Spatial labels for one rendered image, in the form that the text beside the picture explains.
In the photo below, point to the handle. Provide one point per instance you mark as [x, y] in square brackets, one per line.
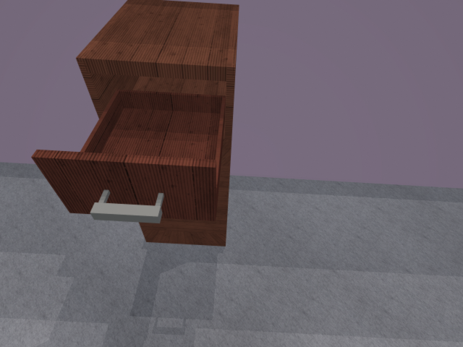
[124, 212]

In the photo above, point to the drawer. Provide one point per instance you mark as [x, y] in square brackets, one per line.
[146, 143]

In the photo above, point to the cabinet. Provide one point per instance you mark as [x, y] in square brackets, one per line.
[171, 47]

